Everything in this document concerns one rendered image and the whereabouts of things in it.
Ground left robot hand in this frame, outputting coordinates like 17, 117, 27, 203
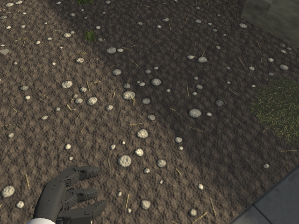
32, 164, 107, 224

